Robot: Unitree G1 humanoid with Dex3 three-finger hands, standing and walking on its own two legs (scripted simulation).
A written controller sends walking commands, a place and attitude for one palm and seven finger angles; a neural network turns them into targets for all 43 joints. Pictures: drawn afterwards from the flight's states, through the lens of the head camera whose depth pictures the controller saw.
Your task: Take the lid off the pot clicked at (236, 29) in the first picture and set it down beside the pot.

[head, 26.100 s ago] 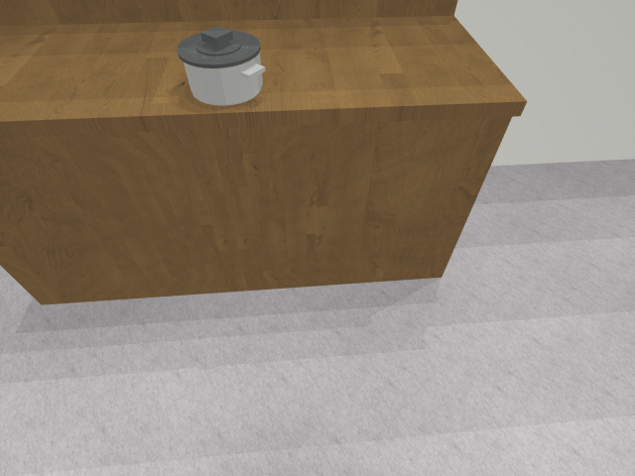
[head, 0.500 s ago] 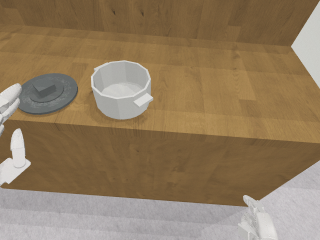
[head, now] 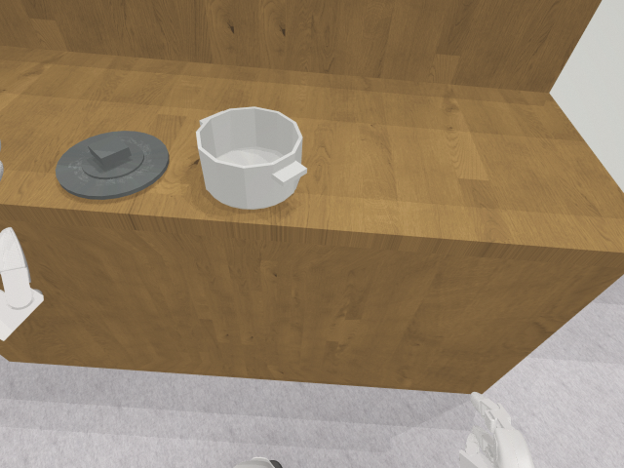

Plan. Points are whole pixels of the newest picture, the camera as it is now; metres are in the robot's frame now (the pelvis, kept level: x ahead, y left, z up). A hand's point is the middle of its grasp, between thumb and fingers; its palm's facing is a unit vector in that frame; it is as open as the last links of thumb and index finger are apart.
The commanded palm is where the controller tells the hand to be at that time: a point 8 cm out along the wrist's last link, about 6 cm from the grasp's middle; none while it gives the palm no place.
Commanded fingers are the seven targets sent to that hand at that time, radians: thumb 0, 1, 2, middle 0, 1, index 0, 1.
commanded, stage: step back with the hand held close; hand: left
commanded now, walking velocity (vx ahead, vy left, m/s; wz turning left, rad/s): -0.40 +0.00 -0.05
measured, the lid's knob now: (109, 150) +0.59 +0.38 +0.05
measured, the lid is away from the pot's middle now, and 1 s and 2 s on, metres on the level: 0.25 0.25 0.25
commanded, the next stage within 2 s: stop stepping back and stand still in 0.30 s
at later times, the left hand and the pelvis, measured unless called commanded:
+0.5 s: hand out of the picture +0.11 +0.23 +0.20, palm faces +0.22 -0.84 -0.49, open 7.4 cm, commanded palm +0.04 +0.29 +0.23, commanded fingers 0.00 0.90 0.90 -0.20 -0.30 -0.20 -0.30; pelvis -0.11 +0.02 +0.00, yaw -4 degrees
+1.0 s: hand out of the picture +0.01 +0.26 +0.22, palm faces +0.35 -0.86 -0.39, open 7.4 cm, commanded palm -0.02 +0.32 +0.23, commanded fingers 0.00 0.90 0.90 -0.20 -0.30 -0.20 -0.30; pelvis -0.17 +0.04 +0.01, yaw -3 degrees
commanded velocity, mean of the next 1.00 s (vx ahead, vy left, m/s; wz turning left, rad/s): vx -0.04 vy -0.01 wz -0.01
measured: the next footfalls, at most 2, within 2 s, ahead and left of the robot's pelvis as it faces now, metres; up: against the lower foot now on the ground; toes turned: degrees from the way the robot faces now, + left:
right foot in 0.04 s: +0.03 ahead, -0.13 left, +0.00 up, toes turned +1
left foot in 0.20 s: +0.07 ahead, +0.10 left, +0.00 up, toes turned -3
